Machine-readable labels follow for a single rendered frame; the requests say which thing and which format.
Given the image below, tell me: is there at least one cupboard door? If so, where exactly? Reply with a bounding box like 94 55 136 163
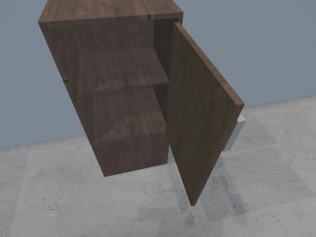
165 22 245 206

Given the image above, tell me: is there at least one handle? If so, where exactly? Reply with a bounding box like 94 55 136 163
222 114 246 152

